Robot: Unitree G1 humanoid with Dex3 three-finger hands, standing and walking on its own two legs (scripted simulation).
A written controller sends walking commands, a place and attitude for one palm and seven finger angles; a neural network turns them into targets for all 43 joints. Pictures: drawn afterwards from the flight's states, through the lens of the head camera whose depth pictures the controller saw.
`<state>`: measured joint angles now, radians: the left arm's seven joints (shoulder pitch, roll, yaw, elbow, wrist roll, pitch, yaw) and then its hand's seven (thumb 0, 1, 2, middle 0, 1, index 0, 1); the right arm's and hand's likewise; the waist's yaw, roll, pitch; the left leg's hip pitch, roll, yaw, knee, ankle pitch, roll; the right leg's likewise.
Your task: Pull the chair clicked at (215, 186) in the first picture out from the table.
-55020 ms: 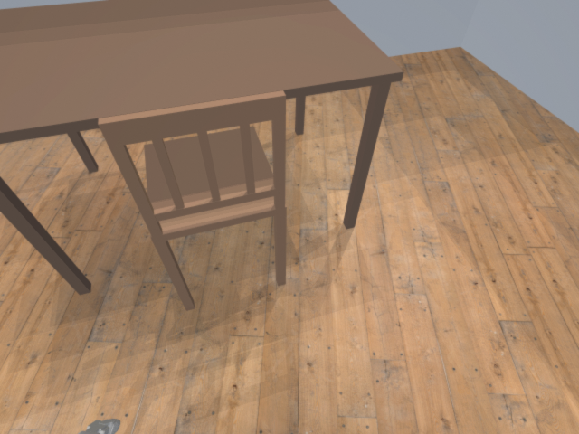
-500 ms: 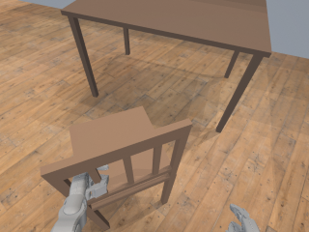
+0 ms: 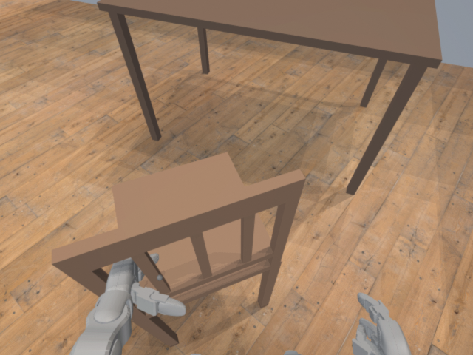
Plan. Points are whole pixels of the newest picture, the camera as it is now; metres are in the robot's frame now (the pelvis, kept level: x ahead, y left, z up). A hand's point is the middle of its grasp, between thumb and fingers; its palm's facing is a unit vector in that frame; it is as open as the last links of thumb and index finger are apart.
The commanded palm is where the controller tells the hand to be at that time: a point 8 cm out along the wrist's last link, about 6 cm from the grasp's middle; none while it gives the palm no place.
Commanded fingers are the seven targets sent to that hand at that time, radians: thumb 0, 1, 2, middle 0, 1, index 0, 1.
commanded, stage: open the thumb and straighten the fingers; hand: left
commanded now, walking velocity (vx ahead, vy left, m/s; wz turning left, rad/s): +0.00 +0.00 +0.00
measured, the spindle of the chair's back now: (201, 255) +0.31 +0.08 -0.07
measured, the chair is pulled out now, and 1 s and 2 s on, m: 0.64 0.64 0.63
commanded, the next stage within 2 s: draw the fingers out of the gap in 0.12 s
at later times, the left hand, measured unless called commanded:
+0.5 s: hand (155, 304) +0.22 +0.14 -0.04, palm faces +0.04 -0.99 -0.13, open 17.5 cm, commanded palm +0.19 +0.20 -0.02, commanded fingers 0.00 -0.55 0.20 0.00 0.00 0.00 0.00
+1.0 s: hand out of the picture +0.15 +0.14 -0.04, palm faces +0.06 -0.99 -0.11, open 17.4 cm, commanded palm +0.11 +0.20 -0.02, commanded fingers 0.00 -0.55 0.20 0.00 0.00 0.00 0.00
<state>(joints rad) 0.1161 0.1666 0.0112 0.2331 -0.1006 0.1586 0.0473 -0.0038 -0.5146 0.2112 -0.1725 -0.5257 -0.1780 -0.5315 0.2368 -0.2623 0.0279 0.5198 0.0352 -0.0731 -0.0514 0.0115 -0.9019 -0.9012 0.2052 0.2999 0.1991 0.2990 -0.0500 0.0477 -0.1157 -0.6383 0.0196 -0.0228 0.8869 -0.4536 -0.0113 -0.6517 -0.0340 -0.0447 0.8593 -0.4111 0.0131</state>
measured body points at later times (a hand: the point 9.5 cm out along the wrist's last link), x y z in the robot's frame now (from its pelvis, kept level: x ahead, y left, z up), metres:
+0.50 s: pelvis +0.01 +0.00 -0.01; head +0.05 -0.01 +0.44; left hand +0.21 +0.20 -0.03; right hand +0.16 -0.25 -0.09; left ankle -0.01 +0.13 -0.69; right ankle +0.00 -0.13 -0.69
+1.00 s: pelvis +0.00 +0.01 -0.02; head +0.04 +0.00 +0.43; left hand +0.14 +0.20 -0.03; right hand +0.19 -0.23 -0.08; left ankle -0.01 +0.13 -0.69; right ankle +0.00 -0.13 -0.69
